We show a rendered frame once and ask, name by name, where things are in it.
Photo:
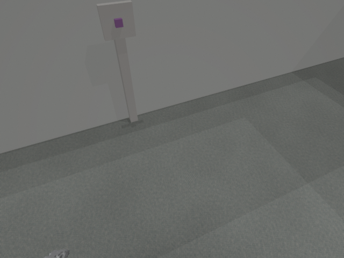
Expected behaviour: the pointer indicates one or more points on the panel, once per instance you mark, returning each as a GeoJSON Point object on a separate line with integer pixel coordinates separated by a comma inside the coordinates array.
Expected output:
{"type": "Point", "coordinates": [107, 13]}

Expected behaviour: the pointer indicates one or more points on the button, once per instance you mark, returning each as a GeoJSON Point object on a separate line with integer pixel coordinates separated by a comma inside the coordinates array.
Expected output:
{"type": "Point", "coordinates": [118, 22]}

